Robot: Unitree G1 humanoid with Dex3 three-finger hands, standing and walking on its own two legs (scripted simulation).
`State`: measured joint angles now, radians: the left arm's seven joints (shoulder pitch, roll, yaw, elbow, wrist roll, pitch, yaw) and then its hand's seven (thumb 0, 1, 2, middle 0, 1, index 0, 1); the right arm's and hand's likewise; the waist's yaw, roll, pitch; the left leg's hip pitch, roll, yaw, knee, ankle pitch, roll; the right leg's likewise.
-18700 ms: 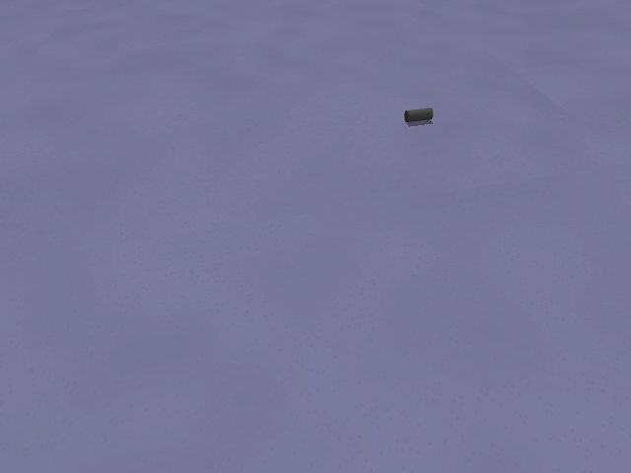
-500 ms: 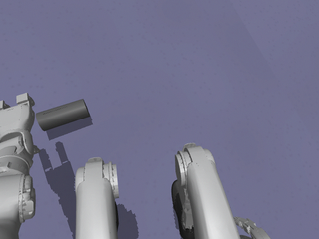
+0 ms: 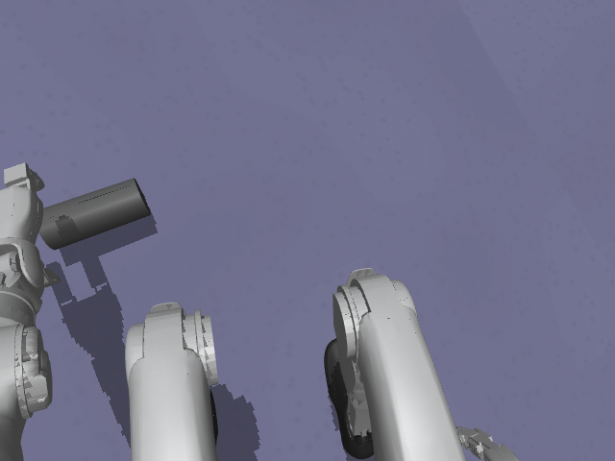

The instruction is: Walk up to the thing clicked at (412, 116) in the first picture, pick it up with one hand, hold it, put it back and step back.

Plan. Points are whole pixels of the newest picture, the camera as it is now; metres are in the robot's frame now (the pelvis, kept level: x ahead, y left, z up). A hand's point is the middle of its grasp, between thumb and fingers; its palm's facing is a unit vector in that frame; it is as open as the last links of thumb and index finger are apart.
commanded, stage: rise first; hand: left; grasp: from above
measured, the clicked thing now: (95, 213) +0.49 +0.28 -0.31
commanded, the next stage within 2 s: approach in 1.70 s
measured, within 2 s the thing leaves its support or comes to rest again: neither
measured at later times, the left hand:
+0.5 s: hand (35, 234) +0.43 +0.32 -0.20, palm faces -0.39 -0.17 -0.90, open 14.1 cm
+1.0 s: hand (35, 221) +0.45 +0.32 -0.20, palm faces -0.39 -0.16 -0.90, open 14.2 cm
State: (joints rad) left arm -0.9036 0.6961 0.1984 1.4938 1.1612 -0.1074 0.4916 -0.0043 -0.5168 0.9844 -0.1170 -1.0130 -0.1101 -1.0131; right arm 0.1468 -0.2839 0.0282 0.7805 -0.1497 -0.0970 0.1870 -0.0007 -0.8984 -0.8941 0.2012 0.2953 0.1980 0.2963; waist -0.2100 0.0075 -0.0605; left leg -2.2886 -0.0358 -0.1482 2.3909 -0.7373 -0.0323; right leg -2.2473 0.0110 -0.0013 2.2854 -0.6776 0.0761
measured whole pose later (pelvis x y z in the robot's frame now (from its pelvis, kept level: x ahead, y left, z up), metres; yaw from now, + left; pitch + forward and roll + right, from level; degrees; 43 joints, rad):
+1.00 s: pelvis +0.00 +0.01 -0.02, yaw -2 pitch +35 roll -10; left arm -1.00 0.78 0.20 1.57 1.17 -0.08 0.49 0.00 -0.56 1.02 -0.11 -1.01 -0.09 -1.03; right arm 0.17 -0.31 0.08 0.76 -0.16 -0.11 0.23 0.00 -0.90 -0.90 0.20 0.30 0.20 0.30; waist -0.27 0.01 -0.02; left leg -2.33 -0.04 -0.17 2.45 -0.73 -0.02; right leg -2.28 0.02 -0.02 2.32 -0.66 0.07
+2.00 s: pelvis -0.01 +0.00 -0.01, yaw -1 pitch +35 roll -9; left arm -1.00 0.72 0.12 1.56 1.18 -0.09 0.47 -0.01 -0.58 1.04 -0.11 -1.02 -0.08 -1.04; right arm 0.18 -0.30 0.06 0.77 -0.15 -0.11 0.22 0.00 -0.90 -0.89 0.20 0.30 0.20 0.30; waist -0.26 0.01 -0.06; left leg -2.32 -0.04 -0.15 2.42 -0.70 -0.02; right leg -2.27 0.00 -0.01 2.30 -0.65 0.06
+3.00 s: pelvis -0.01 +0.00 -0.02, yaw -3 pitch +33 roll -10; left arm -1.12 0.82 0.15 1.75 1.22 -0.09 0.52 0.00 -0.56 1.02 -0.09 -1.01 -0.07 -1.02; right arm 0.17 -0.34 0.15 0.70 -0.18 -0.14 0.23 0.00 -0.89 -0.89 0.20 0.30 0.20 0.30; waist -0.35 -0.04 0.05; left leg -2.34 -0.03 -0.18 2.46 -0.71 -0.03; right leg -2.28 0.02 -0.03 2.32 -0.63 0.07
